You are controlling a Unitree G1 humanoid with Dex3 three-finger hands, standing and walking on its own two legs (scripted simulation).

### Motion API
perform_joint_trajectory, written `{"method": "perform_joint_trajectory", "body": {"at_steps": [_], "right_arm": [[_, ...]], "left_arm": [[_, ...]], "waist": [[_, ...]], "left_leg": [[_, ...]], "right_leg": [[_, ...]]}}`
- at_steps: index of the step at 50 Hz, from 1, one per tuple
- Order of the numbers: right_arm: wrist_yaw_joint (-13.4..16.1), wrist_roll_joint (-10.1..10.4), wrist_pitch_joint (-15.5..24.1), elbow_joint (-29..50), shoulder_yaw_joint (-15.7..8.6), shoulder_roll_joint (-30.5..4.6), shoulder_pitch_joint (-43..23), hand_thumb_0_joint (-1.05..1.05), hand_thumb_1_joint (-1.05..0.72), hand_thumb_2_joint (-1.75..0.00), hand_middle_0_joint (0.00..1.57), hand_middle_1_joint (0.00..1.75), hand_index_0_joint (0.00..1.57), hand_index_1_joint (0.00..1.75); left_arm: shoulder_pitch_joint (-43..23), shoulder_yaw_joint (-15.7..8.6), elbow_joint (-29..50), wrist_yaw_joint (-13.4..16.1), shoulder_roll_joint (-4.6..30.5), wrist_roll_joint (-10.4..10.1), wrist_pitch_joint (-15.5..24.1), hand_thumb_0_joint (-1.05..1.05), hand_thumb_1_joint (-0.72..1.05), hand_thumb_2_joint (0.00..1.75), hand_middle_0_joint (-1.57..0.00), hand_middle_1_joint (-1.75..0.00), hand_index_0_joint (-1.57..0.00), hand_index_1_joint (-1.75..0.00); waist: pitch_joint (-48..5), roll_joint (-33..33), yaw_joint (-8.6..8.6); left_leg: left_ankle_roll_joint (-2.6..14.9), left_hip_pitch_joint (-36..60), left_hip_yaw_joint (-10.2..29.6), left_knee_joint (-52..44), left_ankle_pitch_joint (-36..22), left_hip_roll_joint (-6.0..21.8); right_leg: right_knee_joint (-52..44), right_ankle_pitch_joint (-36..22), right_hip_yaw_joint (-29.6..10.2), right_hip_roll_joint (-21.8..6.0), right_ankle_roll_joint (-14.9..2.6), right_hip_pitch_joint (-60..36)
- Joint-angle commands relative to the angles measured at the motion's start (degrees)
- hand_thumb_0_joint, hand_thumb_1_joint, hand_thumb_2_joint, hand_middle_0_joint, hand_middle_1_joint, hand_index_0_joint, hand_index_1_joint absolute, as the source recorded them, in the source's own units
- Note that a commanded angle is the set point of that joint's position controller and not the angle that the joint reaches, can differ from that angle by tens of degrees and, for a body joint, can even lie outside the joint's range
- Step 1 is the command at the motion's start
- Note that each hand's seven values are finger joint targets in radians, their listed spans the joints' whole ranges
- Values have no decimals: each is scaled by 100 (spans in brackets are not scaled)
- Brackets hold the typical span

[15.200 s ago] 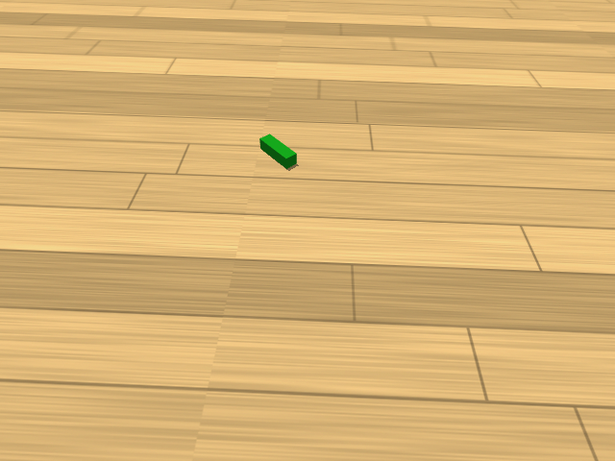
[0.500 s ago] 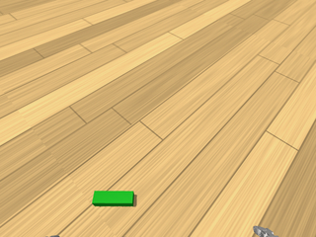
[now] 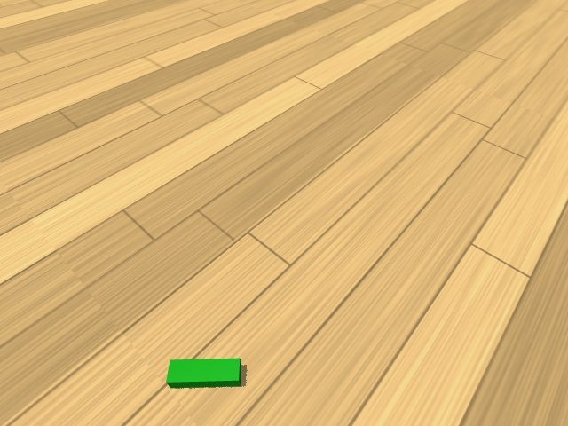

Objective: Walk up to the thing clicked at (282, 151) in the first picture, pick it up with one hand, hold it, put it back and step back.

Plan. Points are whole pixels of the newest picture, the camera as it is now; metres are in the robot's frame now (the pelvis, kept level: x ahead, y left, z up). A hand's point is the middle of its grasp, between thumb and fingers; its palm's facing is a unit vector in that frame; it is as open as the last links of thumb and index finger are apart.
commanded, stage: walk up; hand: left
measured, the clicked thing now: (205, 373) +0.40 +0.27 -0.75
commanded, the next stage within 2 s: none
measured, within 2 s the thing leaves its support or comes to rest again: neither
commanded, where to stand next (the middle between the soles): +0.03 +0.02 m, yaw +2 degrees
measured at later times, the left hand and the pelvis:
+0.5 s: hand out of the picture +0.05 +0.26 -0.16, palm faces -0.01 -0.94 -0.33, open 7.4 cm; pelvis -0.01 +0.01 +0.00, yaw +0 degrees
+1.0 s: hand out of the picture -0.07 +0.24 -0.15, palm faces +0.07 -0.91 -0.42, open 7.4 cm; pelvis -0.09 -0.03 -0.02, yaw +5 degrees
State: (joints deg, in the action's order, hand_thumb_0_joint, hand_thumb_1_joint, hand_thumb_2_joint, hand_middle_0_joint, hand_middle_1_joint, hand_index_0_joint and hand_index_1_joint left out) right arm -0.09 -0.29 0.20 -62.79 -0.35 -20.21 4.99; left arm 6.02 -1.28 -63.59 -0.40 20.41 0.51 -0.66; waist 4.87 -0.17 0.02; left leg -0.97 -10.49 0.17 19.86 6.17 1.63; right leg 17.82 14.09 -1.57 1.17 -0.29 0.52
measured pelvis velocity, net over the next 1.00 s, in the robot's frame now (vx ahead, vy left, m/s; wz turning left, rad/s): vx -0.09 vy -0.03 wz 0.08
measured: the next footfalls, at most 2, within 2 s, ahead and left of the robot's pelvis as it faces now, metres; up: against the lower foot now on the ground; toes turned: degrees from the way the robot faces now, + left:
left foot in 1.12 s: -0.06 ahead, +0.13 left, +0.00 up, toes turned +4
right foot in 1.44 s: +0.02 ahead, -0.12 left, +0.00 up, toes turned +5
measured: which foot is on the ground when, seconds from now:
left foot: down 0.00-0.76, up 0.78-1.00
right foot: down 0.00-1.00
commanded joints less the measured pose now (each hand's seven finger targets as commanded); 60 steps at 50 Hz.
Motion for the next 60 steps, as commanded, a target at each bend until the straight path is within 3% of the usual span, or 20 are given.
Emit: {"method": "perform_joint_trajectory", "body": {"at_steps": [1, 22, 23, 24, 27, 29, 33, 35, 37, 38, 40, 44, 50, 53, 55, 56, 57, 58, 59, 60], "right_arm": [[60, -12, 163, 356, -236, -1156, -363, 0, -90, -90, 20, 30, 20, 30], [55, 0, 196, 205, -262, -1149, -203, 0, -90, -90, 20, 30, 20, 30], [56, -6, 192, 215, -266, -1133, -211, 0, -90, -90, 20, 30, 20, 30], [85, 3, 96, 271, -396, -1481, -191, 0, -90, -90, 20, 30, 20, 30], [113, 83, 8, 499, -462, -1460, -10, 0, -90, -90, 20, 30, 20, 30], [108, 72, -62, 725, -534, -1542, -51, 0, -90, -90, 20, 30, 20, 30], [154, -122, -163, 1278, -723, -1814, -472, 0, -90, -90, 20, 30, 20, 30], [184, -182, -204, 1507, -721, -1714, -730, 0, -90, -90, 20, 30, 20, 30], [132, -127, -284, 1583, -631, -1352, -724, 0, -90, -90, 20, 30, 20, 30], [114, -56, -308, 1647, -570, -1032, -459, 0, -90, -90, 20, 30, 20, 30], [168, -86, -390, 1556, -654, -1232, 40, 0, -90, -90, 20, 30, 20, 30], [38, -21, -257, 1387, -686, -1425, 515, 0, -90, -90, 20, 30, 20, 30], [-156, -227, -27, 1788, -581, -1387, -249, 0, -90, -90, 20, 30, 20, 30], [-209, -161, 110, 1671, -596, -1285, 145, 0, -90, -90, 20, 30, 20, 30], [-183, -110, 207, 1378, -634, -1138, 1042, 0, -90, -90, 20, 30, 20, 30], [-121, -138, 257, 1216, -722, -1225, 1617, 0, -90, -90, 20, 30, 20, 30], [-64, -239, 295, 1273, -878, -1763, 1823, 0, -90, -90, 20, 30, 20, 30], [-51, -218, 321, 1446, -943, -2287, 1650, 0, -90, -90, 20, 30, 20, 30], [-40, -94, 319, 1493, -917, -2117, 1469, 0, -90, -90, 20, 30, 20, 30], [-28, -84, 350, 1575, -800, -1873, 1292, 0, -90, -90, 20, 30, 20, 30]], "left_arm": [[-166, -253, 301, 42, 1191, -31, 135, 0, 90, 90, -20, -30, -20, -30], [54, -214, 190, 37, 1116, -25, 159, 0, 90, 90, -20, -30, -20, -30], [49, -219, 172, 44, 1117, -16, 158, 0, 90, 90, -20, -30, -20, -30], [74, -378, 317, 73, 1443, -47, 33, 0, 90, 90, -20, -30, -20, -30], [253, -411, 622, 103, 1301, -83, -78, 0, 90, 90, -20, -30, -20, -30], [329, -401, 807, 82, 1187, -73, -161, 0, 90, 90, -20, -30, -20, -30], [964, -513, 982, 39, 1110, -10, -373, 0, 90, 90, -20, -30, -20, -30], [1342, -562, 987, 18, 1067, -29, -365, 0, 90, 90, -20, -30, -20, -30], [1440, -600, 987, 13, 1156, 75, -221, 0, 90, 90, -20, -30, -20, -30], [1094, -756, 1210, 42, 1729, 223, -125, 0, 90, 90, -20, -30, -20, -30], [229, -796, 1680, 97, 2162, 236, -23, 0, 90, 90, -20, -30, -20, -30], [5, -680, 1751, 194, 1524, 231, 228, 0, 90, 90, -20, -30, -20, -30], [1488, -812, 1600, 88, 1902, 190, 375, 0, 90, 90, -20, -30, -20, -30], [1350, -783, 1750, -8, 1927, 184, 364, 0, 90, 90, -20, -30, -20, -30], [887, -676, 1938, -66, 1732, 122, 292, 0, 90, 90, -20, -30, -20, -30], [797, -538, 2030, -65, 1384, 102, 258, 0, 90, 90, -20, -30, -20, -30], [801, -372, 2202, -67, 841, 39, 247, 0, 90, 90, -20, -30, -20, -30], [647, -490, 2125, 12, 1198, 92, 211, 0, 90, 90, -20, -30, -20, -30], [553, -539, 2031, 46, 1534, 66, 238, 0, 90, 90, -20, -30, -20, -30], [825, -519, 1948, 26, 1425, 17, 240, 0, 90, 90, -20, -30, -20, -30]], "waist": [[-510, -98, -5], [-594, -79, 35], [-591, -85, 51], [-9, 11, 73], [-864, -163, 80], [-1186, -385, 61], [-1118, -1244, -122], [-1012, -1015, -396], [-659, -231, -479], [-277, 1277, -308], [-397, 1011, -43], [-623, 481, 71], [7, 951, -665], [-94, 1081, -446], [-454, 834, 122], [-746, 248, 434], [-730, -1255, 519], [-408, -1019, 519], [-4, -403, 412], [56, -322, 189]], "left_leg": [[262, 565, 577, -259, -464, 594], [254, 487, 738, -402, -131, 578], [249, 477, 734, -372, -246, 589], [321, 65, 726, 165, -1796, 574], [567, 341, 762, 603, -2549, 743], [821, 154, 1026, 510, -2047, 963], [1649, -1015, 1981, -132, -963, 1927], [1369, -1204, 1530, 423, -1059, 1673], [665, -1316, 930, 1542, 117, 584], [243, -2238, 519, 2782, 1785, -572], [114, -1789, 1218, 4630, 2951, -789], [-15, -1990, 1098, 4700, 1699, -539], [73, -2375, 467, 2424, 2598, -215], [200, -1374, 45, 1623, 2370, -219], [276, 198, -360, 295, 1188, -413], [331, 1358, -90, -159, 779, -295], [729, 2115, 2216, -714, 1767, 1068], [1485, 1303, 3455, -657, 2167, 2096], [1765, 660, 3094, -581, 1398, 2128], [1630, 841, 2439, -354, 496, 1791]], "right_leg": [[-452, -641, -411, -716, -111, 574], [-380, -541, -426, -690, -115, 659], [-377, -550, -387, -688, -112, 637], [278, -1586, -353, -638, -128, 1035], [1016, -1887, -83, -520, -269, 850], [1678, -1220, -23, -340, -326, 861], [3833, 2016, -143, -44, -301, 973], [3134, 1624, -175, -225, -368, 896], [739, 800, -467, -504, -396, 1069], [-61, 210, -2276, -1577, -677, 1121], [-170, -453, -2737, -2557, -1640, 2382], [463, -524, -1303, -1464, -962, 902], [106, 586, -1796, -1963, -1292, -342], [178, 22, -1232, -1714, -1198, 225], [917, -473, -418, -1268, -896, 964], [1922, -371, 46, -898, -597, 1703], [3435, 894, 470, -177, -179, 3287], [3825, 1992, -126, -115, -129, 3685], [4210, 1876, -516, -253, -162, 3401], [4248, 1666, -674, -240, -187, 3370]]}}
